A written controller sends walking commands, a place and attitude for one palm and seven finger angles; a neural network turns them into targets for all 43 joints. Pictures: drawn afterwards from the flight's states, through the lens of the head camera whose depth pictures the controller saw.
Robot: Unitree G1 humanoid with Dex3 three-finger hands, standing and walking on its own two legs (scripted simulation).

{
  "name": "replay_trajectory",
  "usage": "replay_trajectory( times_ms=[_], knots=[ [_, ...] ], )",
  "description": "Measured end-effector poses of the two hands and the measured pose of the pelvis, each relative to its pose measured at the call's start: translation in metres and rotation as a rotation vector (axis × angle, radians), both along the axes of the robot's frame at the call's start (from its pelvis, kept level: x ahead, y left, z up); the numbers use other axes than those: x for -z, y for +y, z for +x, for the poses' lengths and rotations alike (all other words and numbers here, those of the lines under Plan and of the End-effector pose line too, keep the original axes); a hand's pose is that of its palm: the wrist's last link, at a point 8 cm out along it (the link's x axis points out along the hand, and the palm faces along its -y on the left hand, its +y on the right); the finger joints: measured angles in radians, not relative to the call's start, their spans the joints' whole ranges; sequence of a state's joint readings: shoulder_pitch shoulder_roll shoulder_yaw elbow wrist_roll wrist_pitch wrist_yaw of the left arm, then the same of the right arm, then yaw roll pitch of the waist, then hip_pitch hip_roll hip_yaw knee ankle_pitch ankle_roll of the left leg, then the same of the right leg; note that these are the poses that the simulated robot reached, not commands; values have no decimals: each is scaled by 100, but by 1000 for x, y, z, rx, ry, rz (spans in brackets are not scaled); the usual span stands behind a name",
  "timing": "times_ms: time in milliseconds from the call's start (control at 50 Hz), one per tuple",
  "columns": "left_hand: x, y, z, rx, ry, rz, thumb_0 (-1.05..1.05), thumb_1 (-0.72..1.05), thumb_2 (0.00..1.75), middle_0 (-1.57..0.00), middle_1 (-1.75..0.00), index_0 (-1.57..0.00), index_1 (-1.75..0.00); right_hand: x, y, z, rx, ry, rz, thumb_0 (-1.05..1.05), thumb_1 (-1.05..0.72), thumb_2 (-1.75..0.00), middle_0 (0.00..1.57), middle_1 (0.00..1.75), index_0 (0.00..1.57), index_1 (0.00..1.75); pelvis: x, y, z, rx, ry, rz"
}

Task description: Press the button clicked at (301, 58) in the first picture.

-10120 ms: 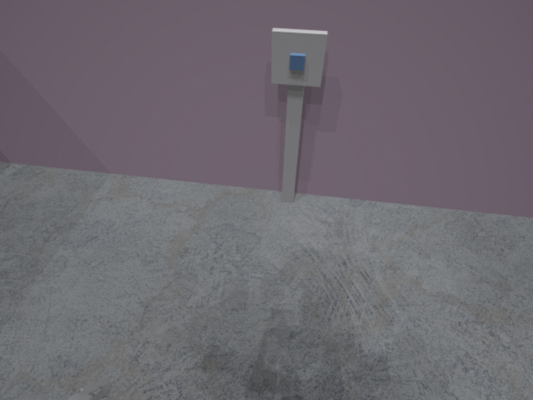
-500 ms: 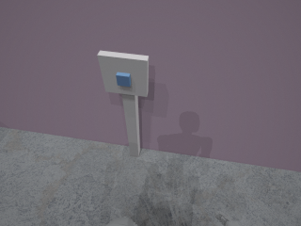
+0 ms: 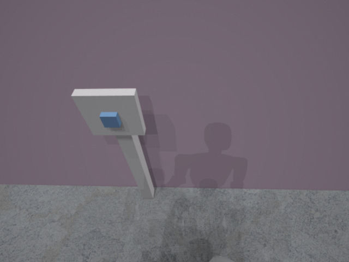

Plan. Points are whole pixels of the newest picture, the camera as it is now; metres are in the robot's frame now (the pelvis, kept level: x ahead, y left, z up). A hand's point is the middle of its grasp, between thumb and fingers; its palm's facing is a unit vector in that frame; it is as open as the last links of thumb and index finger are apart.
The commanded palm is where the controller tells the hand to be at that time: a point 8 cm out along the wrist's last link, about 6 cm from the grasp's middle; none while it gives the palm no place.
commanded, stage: come to a stop and stand still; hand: left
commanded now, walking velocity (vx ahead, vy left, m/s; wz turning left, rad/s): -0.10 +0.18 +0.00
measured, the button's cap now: (111, 119) +0.51 +0.21 +0.00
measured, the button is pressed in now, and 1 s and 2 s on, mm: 0 0 0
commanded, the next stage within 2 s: look again from close up in 0.58 s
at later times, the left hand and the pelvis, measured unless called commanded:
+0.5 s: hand out of the picture -0.07 +0.24 -0.16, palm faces +0.05 -0.98 -0.18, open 7.3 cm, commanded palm none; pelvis -0.06 +0.05 +0.02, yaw -1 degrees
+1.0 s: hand out of the picture -0.03 +0.18 -0.17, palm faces +0.02 -0.98 -0.19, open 7.2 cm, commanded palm none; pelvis -0.05 +0.01 +0.00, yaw -1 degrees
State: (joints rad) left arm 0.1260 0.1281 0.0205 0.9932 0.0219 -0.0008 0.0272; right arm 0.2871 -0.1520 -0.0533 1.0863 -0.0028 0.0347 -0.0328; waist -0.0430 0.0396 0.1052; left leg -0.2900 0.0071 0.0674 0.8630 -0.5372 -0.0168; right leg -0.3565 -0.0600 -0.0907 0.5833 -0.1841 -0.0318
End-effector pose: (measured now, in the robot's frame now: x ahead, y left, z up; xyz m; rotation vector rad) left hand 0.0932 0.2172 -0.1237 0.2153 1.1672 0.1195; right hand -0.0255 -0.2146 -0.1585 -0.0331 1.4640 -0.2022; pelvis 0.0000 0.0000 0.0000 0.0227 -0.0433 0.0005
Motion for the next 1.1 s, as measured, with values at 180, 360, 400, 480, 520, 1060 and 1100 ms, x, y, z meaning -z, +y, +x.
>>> replay_trajectory(
  times_ms=[180,360,400,480,520,1060,1100],
  knots=[
    [3,27,-44,-69,6,5,0,92,90,-20,-30,-21,-30,-11,-1,3,-69,-61,-43,0,-91,-90,20,30,19,30,-1,15,-36,-12,12,-2],
    [13,70,-117,-111,114,-39,0,91,90,-20,-30,-20,-30,-36,30,-37,-63,-129,-110,0,-91,-90,20,30,19,30,-10,48,-62,4,9,-40],
    [9,74,-132,-121,134,-48,0,91,90,-20,-30,-20,-30,-40,39,-47,-66,-108,-99,0,-91,-90,20,30,19,30,-16,51,-62,1,17,-48],
    [7,77,-163,-125,205,-51,0,91,90,-20,-30,-20,-30,-44,49,-61,-49,-85,-83,0,-91,-90,20,30,20,30,-20,52,-63,11,34,-42],
    [7,74,-174,-115,252,-49,0,91,90,-20,-30,-20,-30,-43,51,-68,-30,-77,-78,0,-91,-90,20,30,20,30,-21,51,-63,19,40,-35],
    [15,8,-142,-73,154,-41,1,94,90,-20,-30,-20,-30,-20,-2,-17,-93,-159,-72,2,-94,-90,20,30,19,30,-6,7,-53,16,11,-30],
    [14,5,-148,-75,169,-43,1,93,90,-20,-30,-20,-30,-21,-4,-15,-94,-166,-72,2,-94,-90,20,30,19,30,-7,6,-54,16,11,-27]
  ],
)
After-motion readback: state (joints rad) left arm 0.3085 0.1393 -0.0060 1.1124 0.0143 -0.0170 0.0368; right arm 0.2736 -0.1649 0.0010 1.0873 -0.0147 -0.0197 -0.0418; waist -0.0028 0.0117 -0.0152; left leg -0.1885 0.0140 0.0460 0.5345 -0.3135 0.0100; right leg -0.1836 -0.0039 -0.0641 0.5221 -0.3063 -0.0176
